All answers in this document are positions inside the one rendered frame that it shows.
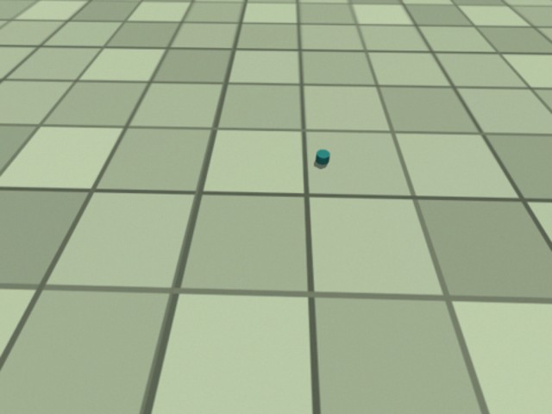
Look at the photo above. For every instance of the tin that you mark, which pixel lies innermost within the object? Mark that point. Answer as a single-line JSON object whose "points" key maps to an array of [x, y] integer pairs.
{"points": [[322, 157]]}

